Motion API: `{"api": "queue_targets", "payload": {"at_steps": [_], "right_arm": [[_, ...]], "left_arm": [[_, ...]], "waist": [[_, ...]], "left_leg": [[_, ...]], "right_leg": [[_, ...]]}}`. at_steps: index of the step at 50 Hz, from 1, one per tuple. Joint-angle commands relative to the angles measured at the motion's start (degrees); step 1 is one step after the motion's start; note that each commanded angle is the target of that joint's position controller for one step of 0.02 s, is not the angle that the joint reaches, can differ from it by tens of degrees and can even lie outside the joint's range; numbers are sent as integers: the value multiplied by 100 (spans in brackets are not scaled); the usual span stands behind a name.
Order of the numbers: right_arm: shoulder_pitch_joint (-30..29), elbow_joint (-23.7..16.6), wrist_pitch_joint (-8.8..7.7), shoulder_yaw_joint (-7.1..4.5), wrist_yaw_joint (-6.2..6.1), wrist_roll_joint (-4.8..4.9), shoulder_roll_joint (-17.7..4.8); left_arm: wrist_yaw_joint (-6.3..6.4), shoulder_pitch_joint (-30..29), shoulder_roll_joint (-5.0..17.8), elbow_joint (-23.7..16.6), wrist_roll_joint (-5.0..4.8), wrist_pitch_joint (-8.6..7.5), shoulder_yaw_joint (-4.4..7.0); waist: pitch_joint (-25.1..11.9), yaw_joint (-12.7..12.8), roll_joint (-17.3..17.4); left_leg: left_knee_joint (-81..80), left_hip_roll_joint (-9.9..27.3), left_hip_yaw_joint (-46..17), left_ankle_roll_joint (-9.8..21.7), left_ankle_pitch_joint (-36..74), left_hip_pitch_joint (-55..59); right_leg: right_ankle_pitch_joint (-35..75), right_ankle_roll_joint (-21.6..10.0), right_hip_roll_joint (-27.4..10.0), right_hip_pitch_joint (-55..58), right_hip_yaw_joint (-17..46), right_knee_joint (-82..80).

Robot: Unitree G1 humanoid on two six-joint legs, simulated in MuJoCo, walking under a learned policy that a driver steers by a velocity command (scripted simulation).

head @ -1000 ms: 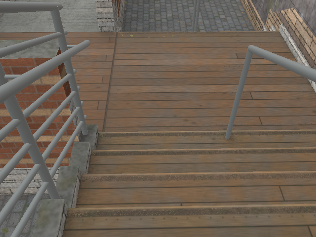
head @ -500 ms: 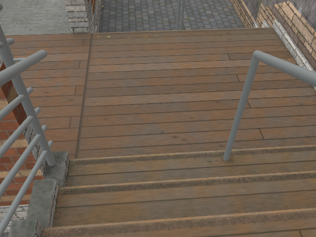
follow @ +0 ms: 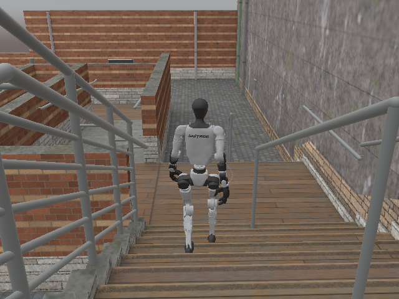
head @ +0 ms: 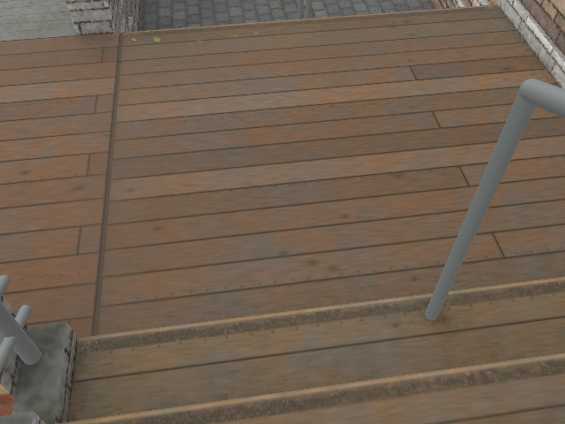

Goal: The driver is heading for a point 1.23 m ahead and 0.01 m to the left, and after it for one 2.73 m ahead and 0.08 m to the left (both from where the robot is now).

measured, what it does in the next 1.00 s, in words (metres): goes down: right foot 0.15 m lower, then left foot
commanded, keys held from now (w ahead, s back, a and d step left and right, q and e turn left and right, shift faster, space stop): shift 0.46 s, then w+shift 0.54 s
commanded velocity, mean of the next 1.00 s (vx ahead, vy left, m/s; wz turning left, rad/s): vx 0.40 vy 0.00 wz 0.00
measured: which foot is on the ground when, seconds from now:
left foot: down 0.00-0.02, up 0.04-0.22, down 0.24-0.66, up 0.68-0.94, down 0.96-1.00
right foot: up 0.00-0.00, down 0.02-0.96, up 0.98-1.00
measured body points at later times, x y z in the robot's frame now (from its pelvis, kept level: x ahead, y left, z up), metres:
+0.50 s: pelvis +0.18 +0.02 -0.06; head +0.19 +0.02 +0.39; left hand +0.28 +0.32 -0.17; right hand +0.31 -0.23 -0.17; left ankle +0.18 +0.16 -0.78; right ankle +0.11 -0.09 -0.78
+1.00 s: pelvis +0.41 +0.08 -0.20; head +0.41 +0.11 +0.25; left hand +0.31 +0.36 -0.34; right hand +0.56 -0.20 -0.29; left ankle +0.47 +0.17 -0.93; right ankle +0.18 -0.09 -0.67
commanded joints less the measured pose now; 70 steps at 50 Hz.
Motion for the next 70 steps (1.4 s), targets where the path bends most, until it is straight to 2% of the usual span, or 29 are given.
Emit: {"api": "queue_targets", "payload": {"at_steps": [1, 2, 3, 4, 6, 7, 13, 15, 23, 25, 27, 29, 33, 34, 35, 40, 45, 47, 48, 49, 50, 52, 53, 56, 59, 63, 67, 69, 70], "right_arm": [[-835, -448, 23, -172, 551, 9, -1449], [1092, -187, 76, -35, 793, -54, -211], [620, -434, 206, -198, 697, 84, -905], [-695, -864, 328, -306, 662, 174, -1147], [-1265, -1313, 368, -195, 377, -328, -901], [-1020, -1116, 368, -22, 359, -358, -297], [833, 157, 223, -476, 688, -117, -1043], [-2268, -802, 180, -509, 760, 151, -1849], [-2647, -894, 334, -376, 645, 270, -1431], [-2243, -763, 403, -652, 475, 81, -1999], [-2224, -763, 331, -593, 354, -42, -1534], [-2878, -1091, 179, -468, 231, -18, -1079], [-3722, -1516, 93, -316, 250, -244, -817], [-3597, -1313, 349, -723, 158, 14, -1773], [-3855, -1452, 432, -718, 135, -47, -1753], [-4827, -1838, 363, -663, 225, 84, -1319], [-2654, -945, 859, -597, 500, 376, -1291], [723, 243, 1027, -924, 241, 108, -1785], [635, 146, 991, -965, 225, 13, -1796], [414, 114, 800, -837, 295, -172, -1900], [-143, 61, 673, -561, 297, -163, -1622], [-849, -11, 622, -695, 222, 13, -1773], [-1280, -137, 528, -645, 199, 140, -1573], [-1701, -72, 218, -368, 97, -44, -1028], [-1212, -162, 178, -584, 33, -56, -1699], [-1009, -143, 122, -496, -40, 249, -1180], [-100, 276, 329, -474, 22, -61, -869], [107, 387, 444, -455, -62, -195, -830], [-279, 405, 473, -472, -52, -232, -966]], "left_arm": [[-35, 4054, 963, 880, 113, 316, 497], [-64, 4375, 1492, 836, -97, 296, 569], [-99, 4030, 1361, 662, 455, 362, 599], [-30, 3327, 1484, 392, 454, 360, 575], [-80, 784, 540, -283, -279, 130, 98], [-52, -161, 396, -480, -277, 69, 9], [-278, 205, 1295, -257, -99, 36, 238], [-102, 1788, 1401, -206, -579, 294, 531], [5, 1096, 1155, -278, -457, 303, 646], [98, 1379, 1603, -214, -238, 375, 878], [153, 1473, 1201, -193, -100, 377, 801], [188, 1454, 695, -219, -45, 233, 606], [286, 2083, 1220, -104, 51, 50, 625], [338, 2971, 1600, 131, -272, 217, 744], [376, 3343, 1604, 263, -294, 282, 719], [497, 3124, 1094, 359, -167, 160, 497], [577, 1574, 1142, 223, -366, 47, 491], [525, 925, 1347, 173, -320, 114, 556], [644, 1348, 1217, 455, -305, 297, 663], [729, 867, 371, 332, -236, 290, 457], [770, 1761, -146, -71, -326, 176, 273], [677, 2867, 86, 75, -336, 212, 233], [640, 1981, 457, 63, 6, 352, 291], [454, 573, 428, -206, -180, 608, 303], [379, 478, 475, -128, -72, 735, 262], [168, -914, 491, -386, -107, 349, 214], [132, -1758, 172, -855, -414, 410, 105], [193, -1458, 192, -861, -401, 425, 114], [234, 76, 354, -417, -290, 437, 252]], "waist": [[-239, 2598, -475], [-3283, 1474, -1665], [-3148, 1839, -259], [-1717, 1790, 289], [-492, 375, 670], [481, -58, 282], [-461, -590, 160], [-627, 1128, 1540], [-728, 802, 400], [-483, 731, 456], [323, 778, 486], [239, 916, 249], [83, 1229, -350], [574, 1562, -597], [682, 1764, -764], [998, 1583, 80], [498, 247, -546], [-691, -1391, 98], [-284, -1533, 1493], [626, -1340, 2215], [414, -9, 2188], [-766, 959, 1662], [-72, 791, 1183], [1326, 1096, 366], [745, 988, 1282], [623, 511, 289], [1143, -261, 686], [1087, -231, 454], [489, 538, 507]], "left_leg": [[1997, 626, -1257, -1047, 5277, -3171], [4912, 651, -958, -1576, -422, -3518], [5767, 597, -1361, -1612, -211, -4727], [5353, 648, -1017, -1300, 265, -5398], [2266, 1513, -1066, -965, 1361, -3789], [1090, 1648, -1064, -1001, 1936, -2593], [-1641, 836, 207, -1082, 5943, 1870], [-3644, 1670, -1078, 48, 6781, 15], [-3211, 1031, -361, -395, 6662, 837], [-3638, 1083, -497, 168, 3410, 696], [-3805, 1230, -917, 640, 1248, 88], [-3267, 1104, -752, 725, 1859, -220], [-1435, 411, 162, 118, 2859, -2021], [-962, 827, -36, 124, 1949, -3402], [-705, 917, -177, 94, 1759, -4205], [-1306, 1504, -876, -118, 4501, -5196], [-2527, 1103, -26, -436, 7286, 1672], [-2216, 686, 526, -140, 7010, 3770], [-4338, 1203, -475, 251, 5108, 3181], [-3254, 1344, -323, 274, 5655, 2421], [-1916, 1792, -1034, -270, 8728, 2383], [-4140, 3040, -3721, 344, 2991, 2165], [-4939, 2847, -4268, 572, 560, 1066], [-4423, 2255, -3298, 776, 648, -2180], [-4195, 2026, -2766, 971, 2943, -1891], [-3488, 1397, -1755, 793, 2414, -1137], [-3067, 1393, -1509, 820, 3690, -214], [-2536, 1375, -1197, 749, 4732, 606], [-1103, 1459, -824, 713, 6442, 193]], "right_leg": [[1494, -1296, -504, 5664, 42, -805], [7070, -3674, -2775, 8190, 2101, 1881], [7028, -3777, -2902, 8007, 3248, 1597], [5652, -3028, -2521, 6363, 2715, 1031], [2709, -2301, -2014, 2223, 1870, 190], [1199, -2071, -1598, -27, 1327, -771], [3, -864, -195, -1013, -47, 1084], [-3906, -167, 425, 1013, -711, 979], [-1659, -163, 103, 1475, -401, 403], [-4354, -505, 283, 1327, -571, 406], [-6196, -1072, 82, 869, -108, 191], [-5615, -1439, -72, 1200, 267, 195], [-3777, -1866, -909, 2803, 1793, 83], [-2966, -1612, -1119, 3655, 2162, 173], [-2696, -1605, -1267, 4132, 2583, 220], [-4152, -1686, -1410, 3712, 2785, 375], [-5025, -837, -489, -613, 429, 375], [-1898, -494, -207, -115, -327, 4233], [-4416, -640, 500, -19, -196, 7182], [-7043, -950, 1183, -1184, 833, 9577], [-6549, -1144, 1072, -2254, 1686, 9425], [-5258, -940, 460, -2776, 930, 8131], [-5367, -867, 139, -2611, 996, 7617], [-3070, -373, -126, -1672, 1460, 4516], [-2303, -187, 107, -912, 670, 3953], [669, -404, 154, -409, 335, 1195], [-555, -498, 164, 22, -42, 246], [-1061, -622, 240, 289, -306, -504], [-623, -838, 460, 1966, -540, 395]]}}
Velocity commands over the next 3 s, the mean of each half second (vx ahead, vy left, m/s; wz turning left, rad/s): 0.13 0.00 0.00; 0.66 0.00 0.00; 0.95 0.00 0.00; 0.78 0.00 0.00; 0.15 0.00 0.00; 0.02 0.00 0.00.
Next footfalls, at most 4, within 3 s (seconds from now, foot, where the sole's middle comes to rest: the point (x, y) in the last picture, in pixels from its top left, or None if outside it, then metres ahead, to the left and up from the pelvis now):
0.02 right None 0.15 -0.09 -0.81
0.24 left None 0.22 0.16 -0.81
0.96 left None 0.51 0.17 -0.97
1.44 right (261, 344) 0.85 0.00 -1.12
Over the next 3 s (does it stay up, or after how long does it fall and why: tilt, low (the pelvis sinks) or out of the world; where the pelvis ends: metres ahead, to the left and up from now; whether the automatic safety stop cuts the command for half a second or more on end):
stays up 1.46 0.08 -0.50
